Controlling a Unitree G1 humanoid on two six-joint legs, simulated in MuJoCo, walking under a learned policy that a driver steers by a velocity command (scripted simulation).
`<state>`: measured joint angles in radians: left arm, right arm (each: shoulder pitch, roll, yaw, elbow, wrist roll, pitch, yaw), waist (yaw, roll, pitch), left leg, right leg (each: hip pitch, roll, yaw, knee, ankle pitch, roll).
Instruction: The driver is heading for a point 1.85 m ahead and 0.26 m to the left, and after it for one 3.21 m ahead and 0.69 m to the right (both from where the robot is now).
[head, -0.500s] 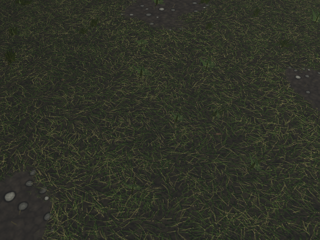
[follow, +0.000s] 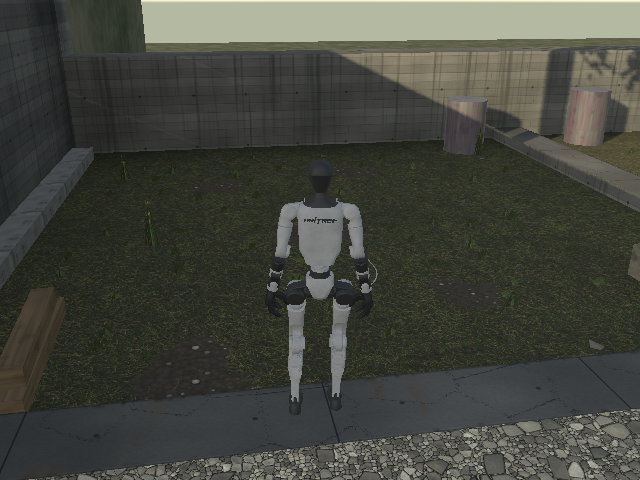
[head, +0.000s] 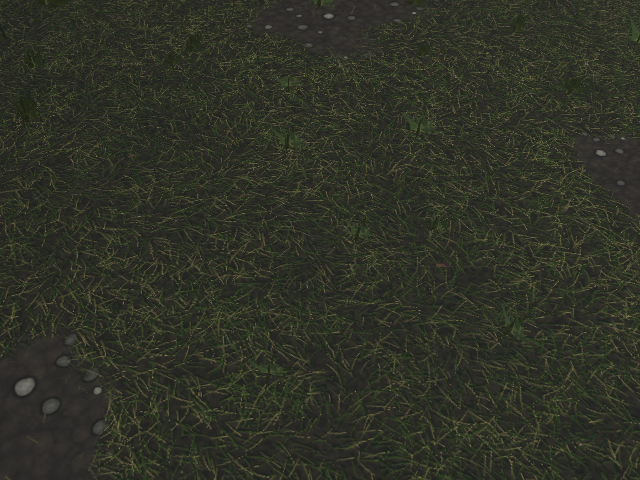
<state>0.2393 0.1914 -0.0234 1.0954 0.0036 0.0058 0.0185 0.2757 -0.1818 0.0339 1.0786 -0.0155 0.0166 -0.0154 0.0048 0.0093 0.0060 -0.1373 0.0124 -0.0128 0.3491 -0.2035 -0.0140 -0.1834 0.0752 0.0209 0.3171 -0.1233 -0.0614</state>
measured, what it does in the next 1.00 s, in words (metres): walks ahead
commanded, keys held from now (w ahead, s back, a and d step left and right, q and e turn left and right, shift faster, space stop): no key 0.56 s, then w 0.44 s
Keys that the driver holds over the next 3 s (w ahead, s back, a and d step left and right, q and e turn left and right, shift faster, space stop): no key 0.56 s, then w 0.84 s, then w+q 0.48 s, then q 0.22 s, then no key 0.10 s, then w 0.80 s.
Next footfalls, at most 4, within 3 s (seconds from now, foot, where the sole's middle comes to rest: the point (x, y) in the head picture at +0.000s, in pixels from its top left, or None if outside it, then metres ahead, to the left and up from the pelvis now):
1.32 right None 0.47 -0.23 -0.95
1.76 left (360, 428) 0.73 -0.05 -0.95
2.28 right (391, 346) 0.96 -0.15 -0.95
2.82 left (292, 326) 1.03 0.13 -0.95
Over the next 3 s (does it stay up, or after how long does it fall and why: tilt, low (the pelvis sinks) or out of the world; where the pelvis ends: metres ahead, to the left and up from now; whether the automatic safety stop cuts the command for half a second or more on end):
stays up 1.03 0.05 -0.17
